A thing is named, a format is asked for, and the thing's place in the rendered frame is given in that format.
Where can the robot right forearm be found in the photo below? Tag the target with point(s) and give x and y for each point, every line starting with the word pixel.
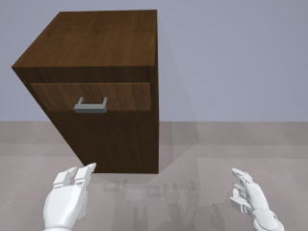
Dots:
pixel 265 220

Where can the drawer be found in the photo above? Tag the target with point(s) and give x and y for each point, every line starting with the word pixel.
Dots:
pixel 121 96

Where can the handle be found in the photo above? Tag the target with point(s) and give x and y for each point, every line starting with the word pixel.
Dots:
pixel 90 108

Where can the cabinet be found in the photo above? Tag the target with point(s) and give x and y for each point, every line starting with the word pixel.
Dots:
pixel 101 47

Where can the robot right hand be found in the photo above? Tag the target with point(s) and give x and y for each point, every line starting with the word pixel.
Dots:
pixel 250 198

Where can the robot left hand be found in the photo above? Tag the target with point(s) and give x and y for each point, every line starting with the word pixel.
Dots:
pixel 67 203

